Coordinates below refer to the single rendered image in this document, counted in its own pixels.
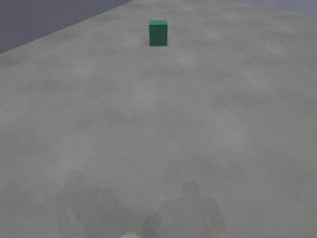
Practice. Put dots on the carton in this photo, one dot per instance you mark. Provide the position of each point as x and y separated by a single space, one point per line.
158 33

